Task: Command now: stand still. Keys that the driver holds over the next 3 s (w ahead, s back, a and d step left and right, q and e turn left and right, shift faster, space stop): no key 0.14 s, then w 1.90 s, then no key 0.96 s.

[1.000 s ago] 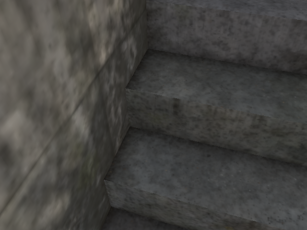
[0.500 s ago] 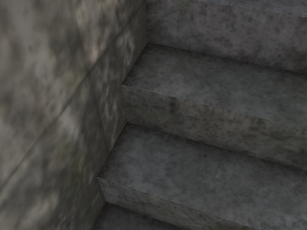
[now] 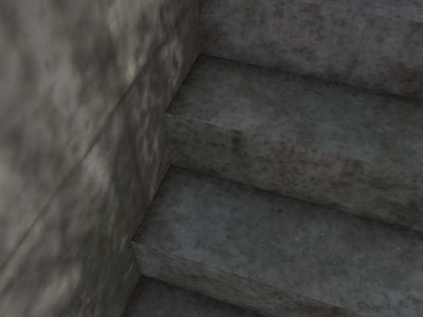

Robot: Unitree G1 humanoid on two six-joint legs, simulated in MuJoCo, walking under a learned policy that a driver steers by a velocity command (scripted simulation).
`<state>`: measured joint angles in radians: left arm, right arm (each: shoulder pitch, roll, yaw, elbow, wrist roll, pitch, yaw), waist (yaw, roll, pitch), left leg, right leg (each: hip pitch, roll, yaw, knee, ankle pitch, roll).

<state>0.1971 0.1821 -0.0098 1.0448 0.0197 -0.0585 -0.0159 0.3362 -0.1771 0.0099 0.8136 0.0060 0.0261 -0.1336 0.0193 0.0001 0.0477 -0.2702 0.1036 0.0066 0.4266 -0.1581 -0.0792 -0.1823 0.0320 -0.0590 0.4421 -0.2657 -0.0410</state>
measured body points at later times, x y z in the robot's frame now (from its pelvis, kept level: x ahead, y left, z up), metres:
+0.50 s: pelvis +0.03 -0.01 -0.01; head +0.05 -0.01 +0.44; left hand +0.08 +0.25 -0.15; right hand +0.03 -0.28 -0.15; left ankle +0.04 +0.16 -0.73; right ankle -0.02 -0.09 -0.74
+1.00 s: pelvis +0.19 -0.01 +0.10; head +0.24 +0.00 +0.55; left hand +0.29 +0.25 -0.03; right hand +0.34 -0.27 +0.00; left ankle +0.20 +0.08 -0.56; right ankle +0.06 -0.13 -0.41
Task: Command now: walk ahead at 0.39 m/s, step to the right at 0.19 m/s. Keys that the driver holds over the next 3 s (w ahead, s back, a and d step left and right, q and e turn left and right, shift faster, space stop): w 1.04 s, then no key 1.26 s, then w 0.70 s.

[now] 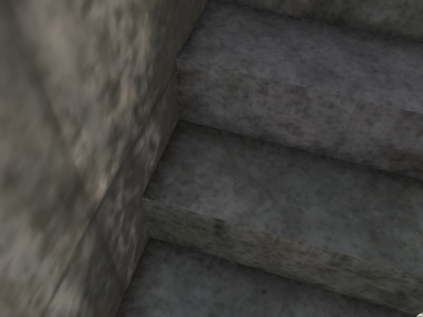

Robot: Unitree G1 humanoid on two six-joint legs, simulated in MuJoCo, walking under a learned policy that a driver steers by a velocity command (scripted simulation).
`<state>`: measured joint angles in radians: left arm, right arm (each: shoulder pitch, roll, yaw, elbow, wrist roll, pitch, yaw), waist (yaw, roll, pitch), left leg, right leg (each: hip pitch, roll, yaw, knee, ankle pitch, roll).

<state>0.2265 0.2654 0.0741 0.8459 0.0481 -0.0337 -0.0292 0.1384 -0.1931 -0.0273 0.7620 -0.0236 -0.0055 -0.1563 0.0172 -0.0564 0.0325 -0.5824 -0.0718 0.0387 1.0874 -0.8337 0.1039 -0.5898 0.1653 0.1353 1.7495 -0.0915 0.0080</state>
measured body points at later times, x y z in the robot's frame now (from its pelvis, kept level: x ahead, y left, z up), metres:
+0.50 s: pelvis +0.21 -0.11 +0.16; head +0.25 -0.11 +0.60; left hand +0.42 +0.08 +0.07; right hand +0.30 -0.39 +0.04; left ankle +0.08 +0.04 -0.38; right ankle +0.27 -0.22 -0.45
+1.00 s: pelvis +0.48 -0.14 +0.37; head +0.54 -0.13 +0.82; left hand +0.49 +0.13 +0.24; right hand +0.71 -0.34 +0.28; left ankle +0.56 -0.06 -0.26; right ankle +0.34 -0.27 -0.19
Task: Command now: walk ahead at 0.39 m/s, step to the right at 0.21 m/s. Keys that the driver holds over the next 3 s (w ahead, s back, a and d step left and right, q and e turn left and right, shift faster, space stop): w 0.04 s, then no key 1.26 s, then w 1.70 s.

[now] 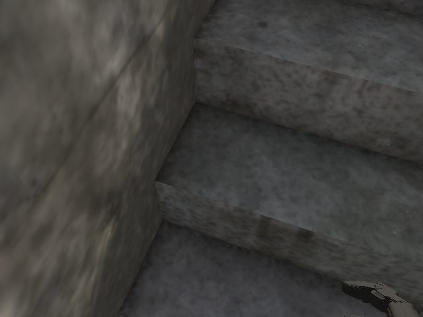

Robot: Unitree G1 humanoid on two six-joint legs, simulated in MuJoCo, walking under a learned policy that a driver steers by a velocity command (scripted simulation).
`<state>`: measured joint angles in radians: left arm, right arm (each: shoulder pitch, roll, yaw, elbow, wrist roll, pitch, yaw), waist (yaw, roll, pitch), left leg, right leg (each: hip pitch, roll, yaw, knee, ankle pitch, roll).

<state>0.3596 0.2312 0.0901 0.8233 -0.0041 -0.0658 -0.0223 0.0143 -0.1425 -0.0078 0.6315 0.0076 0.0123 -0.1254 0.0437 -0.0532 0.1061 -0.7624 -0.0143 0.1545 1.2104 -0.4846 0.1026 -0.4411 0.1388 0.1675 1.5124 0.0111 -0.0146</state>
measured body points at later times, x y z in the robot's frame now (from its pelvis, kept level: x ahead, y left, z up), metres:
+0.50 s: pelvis +0.15 -0.11 +0.12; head +0.16 -0.12 +0.57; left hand +0.38 +0.06 +0.06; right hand +0.24 -0.35 +0.00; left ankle +0.09 +0.05 -0.62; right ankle +0.21 -0.25 -0.44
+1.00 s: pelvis +0.16 -0.10 +0.23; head +0.19 -0.08 +0.68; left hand +0.31 +0.13 +0.12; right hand +0.40 -0.31 +0.17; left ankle +0.12 +0.05 -0.31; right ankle +0.21 -0.26 -0.43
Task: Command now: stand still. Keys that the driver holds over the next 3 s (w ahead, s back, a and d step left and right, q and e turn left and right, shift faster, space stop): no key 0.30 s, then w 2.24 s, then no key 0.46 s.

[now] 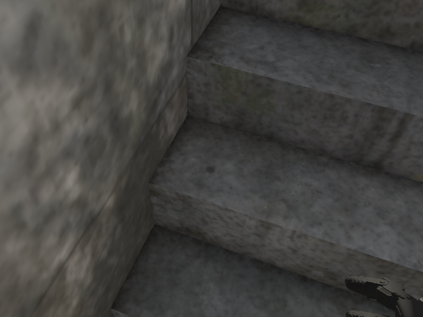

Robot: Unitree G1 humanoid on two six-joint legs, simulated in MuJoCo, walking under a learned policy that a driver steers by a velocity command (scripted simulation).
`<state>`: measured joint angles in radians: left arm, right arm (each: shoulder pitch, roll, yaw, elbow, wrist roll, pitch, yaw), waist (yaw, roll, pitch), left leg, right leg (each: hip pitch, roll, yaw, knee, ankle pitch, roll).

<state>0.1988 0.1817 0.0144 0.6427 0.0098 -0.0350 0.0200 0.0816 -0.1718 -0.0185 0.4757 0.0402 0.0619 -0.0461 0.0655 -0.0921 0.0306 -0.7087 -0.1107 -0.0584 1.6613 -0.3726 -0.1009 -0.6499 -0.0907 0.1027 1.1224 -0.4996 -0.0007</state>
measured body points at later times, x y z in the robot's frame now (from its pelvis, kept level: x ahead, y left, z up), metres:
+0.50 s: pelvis -0.05 +0.10 -0.13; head -0.03 +0.14 +0.32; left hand +0.10 +0.30 -0.26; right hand +0.01 -0.12 -0.24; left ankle -0.07 +0.21 -0.86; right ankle -0.06 -0.07 -0.59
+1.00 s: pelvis -0.07 -0.07 -0.09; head -0.04 -0.11 +0.35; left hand +0.18 +0.09 -0.13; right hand +0.01 -0.35 -0.23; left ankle -0.13 +0.10 -0.76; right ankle -0.01 -0.22 -0.66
